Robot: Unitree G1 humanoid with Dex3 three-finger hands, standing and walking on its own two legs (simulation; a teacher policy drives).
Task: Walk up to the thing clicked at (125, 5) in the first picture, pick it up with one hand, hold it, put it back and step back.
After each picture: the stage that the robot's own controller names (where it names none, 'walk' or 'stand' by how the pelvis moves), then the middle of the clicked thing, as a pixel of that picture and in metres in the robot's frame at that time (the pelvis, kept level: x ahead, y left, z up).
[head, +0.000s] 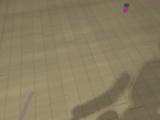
stand; (125, 8) +2.13 -0.60 -0.72
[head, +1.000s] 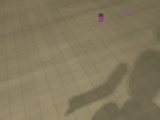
walk; (100, 17) +2.03 -0.07 -0.70
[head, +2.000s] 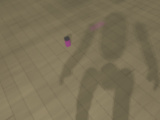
walk; (67, 41) +1.44 +0.32 -0.72
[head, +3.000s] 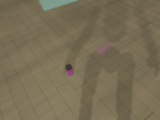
walk; (69, 70) +0.99 +0.28 -0.72
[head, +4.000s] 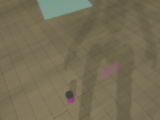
walk; (70, 97) +0.68 +0.24 -0.72
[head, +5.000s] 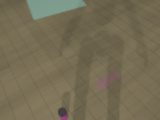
stand; (63, 114) +0.49 +0.22 -0.70
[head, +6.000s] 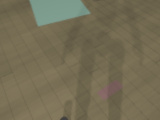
stand; out of the picture +0.45 +0.19 -0.72
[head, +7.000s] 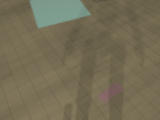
stand; out of the picture +0.43 +0.20 -0.73
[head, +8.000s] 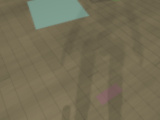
stand; out of the picture +0.41 +0.22 -0.73
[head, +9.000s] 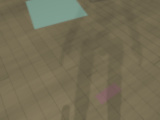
stand; out of the picture +0.41 +0.22 -0.73
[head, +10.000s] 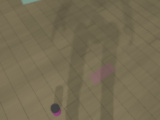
go down; (55, 110) +0.44 +0.22 -0.70
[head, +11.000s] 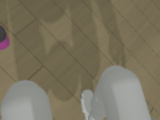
go down; out of the picture +0.51 +0.25 -0.29
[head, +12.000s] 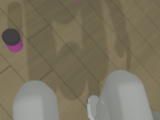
close in; (13, 41) +0.51 +0.24 -0.30
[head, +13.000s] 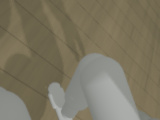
close in; out of the picture +0.50 +0.30 -0.24
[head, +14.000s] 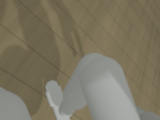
close; out of the picture +0.49 +0.30 -0.25
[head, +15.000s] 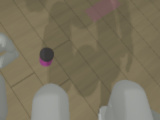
lift; (46, 57) +0.49 +0.18 -0.33
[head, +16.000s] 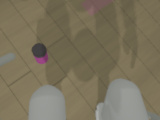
go down; (40, 54) +0.49 +0.18 -0.36
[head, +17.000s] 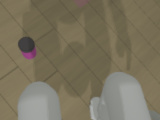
go down; (28, 48) +0.50 +0.20 -0.31
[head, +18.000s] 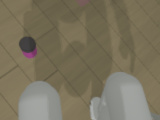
go down; (28, 48) +0.50 +0.19 -0.31
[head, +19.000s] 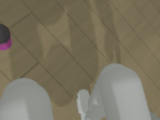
close in; (1, 38) +0.49 +0.22 -0.27
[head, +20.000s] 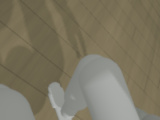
close; out of the picture +0.48 +0.26 -0.25
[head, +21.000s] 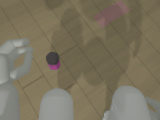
close; (53, 61) +0.50 +0.17 -0.37
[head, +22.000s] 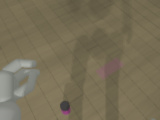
close; (65, 107) +0.44 +0.15 -0.61
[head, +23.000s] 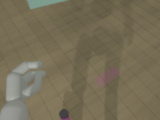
stand; (64, 116) +0.42 +0.17 -0.66
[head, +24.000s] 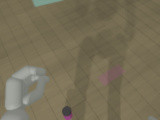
hold; (67, 113) +0.44 +0.15 -0.64
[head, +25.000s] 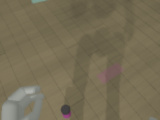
crouch; (66, 111) +0.43 +0.15 -0.64
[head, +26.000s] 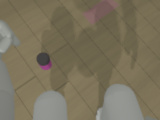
crouch; (44, 61) +0.50 +0.17 -0.39
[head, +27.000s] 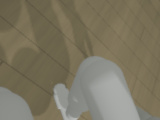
lower; out of the picture +0.49 +0.26 -0.24
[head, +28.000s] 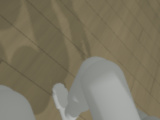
lower; out of the picture +0.49 +0.26 -0.25
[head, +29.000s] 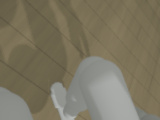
lower; out of the picture +0.49 +0.27 -0.25
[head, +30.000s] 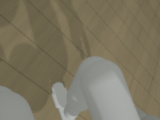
lower; out of the picture +0.49 +0.26 -0.25
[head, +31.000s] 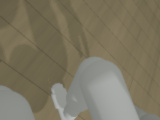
loosen; out of the picture +0.49 +0.26 -0.25
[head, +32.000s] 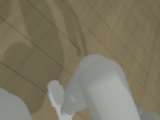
withdraw; out of the picture +0.52 +0.30 -0.24
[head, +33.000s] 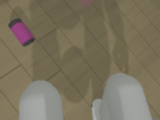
walk; (21, 32) +0.57 +0.26 -0.32
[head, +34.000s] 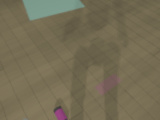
stand; (60, 115) +0.50 +0.19 -0.68
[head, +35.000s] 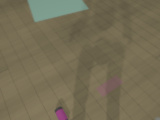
stand; (61, 115) +0.51 +0.21 -0.69
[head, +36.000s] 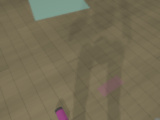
stand; (61, 115) +0.50 +0.20 -0.69
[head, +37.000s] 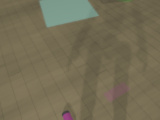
stand; (68, 118) +0.51 +0.20 -0.75
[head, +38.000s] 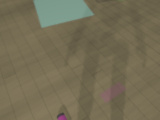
stand; out of the picture +0.49 +0.23 -0.75
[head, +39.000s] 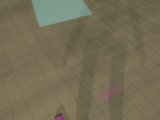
walk; out of the picture +0.48 +0.24 -0.75
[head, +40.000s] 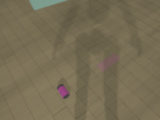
walk; (63, 91) +0.66 +0.26 -0.73
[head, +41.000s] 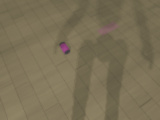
walk; (64, 48) +1.04 +0.22 -0.72
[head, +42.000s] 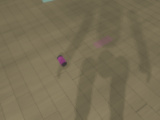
stand; (61, 60) +1.10 +0.28 -0.73
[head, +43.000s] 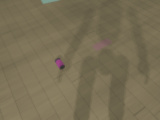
stand; (59, 63) +1.08 +0.30 -0.75
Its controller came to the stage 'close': yes
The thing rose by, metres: 0.01
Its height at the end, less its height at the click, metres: -0.02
